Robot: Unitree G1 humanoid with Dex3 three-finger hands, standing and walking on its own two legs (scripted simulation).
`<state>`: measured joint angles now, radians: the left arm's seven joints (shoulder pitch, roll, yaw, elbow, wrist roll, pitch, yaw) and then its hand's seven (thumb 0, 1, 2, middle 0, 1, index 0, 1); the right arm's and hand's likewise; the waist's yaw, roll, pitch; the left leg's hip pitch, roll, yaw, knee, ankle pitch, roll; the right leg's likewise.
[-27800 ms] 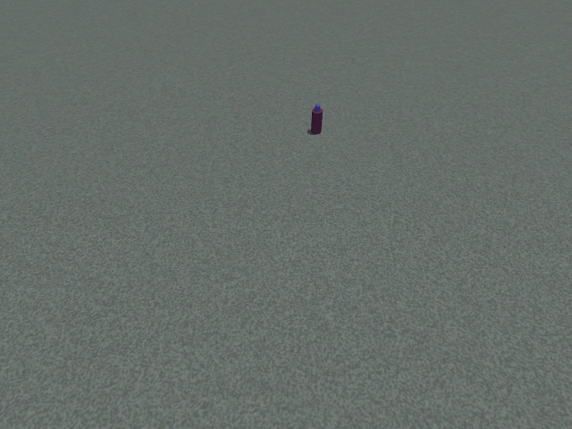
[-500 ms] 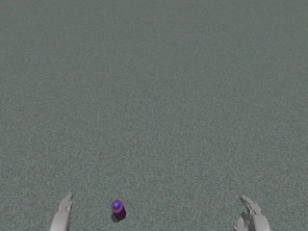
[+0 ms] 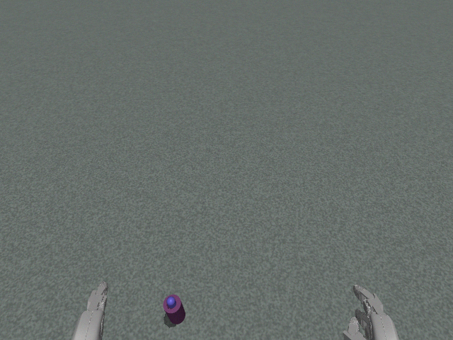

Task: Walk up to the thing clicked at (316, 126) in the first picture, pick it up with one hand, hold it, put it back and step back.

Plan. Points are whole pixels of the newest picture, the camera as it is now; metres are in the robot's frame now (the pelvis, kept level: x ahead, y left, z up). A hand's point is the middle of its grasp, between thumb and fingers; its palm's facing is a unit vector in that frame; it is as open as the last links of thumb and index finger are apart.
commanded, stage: home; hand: left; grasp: from the side
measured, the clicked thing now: (174, 308) +0.38 +0.21 -0.63
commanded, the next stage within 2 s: stand in 0.70 s
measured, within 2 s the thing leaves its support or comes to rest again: neither
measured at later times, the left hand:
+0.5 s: hand (124, 335) +0.17 +0.19 -0.05, palm faces +0.10 -0.95 -0.29, open 17.7 cm
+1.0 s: hand out of the picture +0.16 +0.18 -0.05, palm faces +0.10 -0.95 -0.29, open 15.7 cm
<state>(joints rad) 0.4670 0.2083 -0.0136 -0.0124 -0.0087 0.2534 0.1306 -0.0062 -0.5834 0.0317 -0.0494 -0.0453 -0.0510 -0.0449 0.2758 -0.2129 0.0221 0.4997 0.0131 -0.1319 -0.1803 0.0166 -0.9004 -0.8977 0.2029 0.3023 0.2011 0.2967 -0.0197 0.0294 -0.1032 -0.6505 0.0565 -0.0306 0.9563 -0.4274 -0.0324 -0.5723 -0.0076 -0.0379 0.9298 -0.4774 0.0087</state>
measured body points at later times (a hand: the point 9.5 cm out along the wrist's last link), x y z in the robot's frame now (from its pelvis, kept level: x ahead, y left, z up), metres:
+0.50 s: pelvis +0.00 +0.00 +0.00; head +0.02 +0.01 +0.45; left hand +0.17 +0.23 -0.03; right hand +0.16 -0.24 -0.07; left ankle +0.03 +0.14 -0.69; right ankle +0.00 -0.13 -0.69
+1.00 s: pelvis +0.00 +0.00 +0.00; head +0.01 +0.00 +0.45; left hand +0.16 +0.23 -0.03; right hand +0.16 -0.24 -0.07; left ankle +0.03 +0.14 -0.69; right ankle +0.00 -0.13 -0.69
